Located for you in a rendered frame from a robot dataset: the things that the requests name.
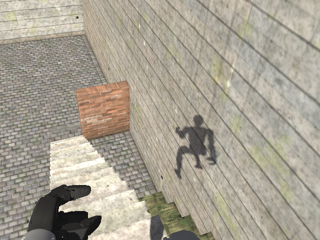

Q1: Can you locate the left robot forearm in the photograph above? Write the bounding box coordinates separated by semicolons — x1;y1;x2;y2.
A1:
20;229;56;240

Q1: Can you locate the left robot hand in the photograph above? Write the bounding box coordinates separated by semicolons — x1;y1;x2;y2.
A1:
27;184;102;240

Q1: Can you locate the right robot thigh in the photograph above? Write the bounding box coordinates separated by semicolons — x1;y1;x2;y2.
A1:
163;230;200;240

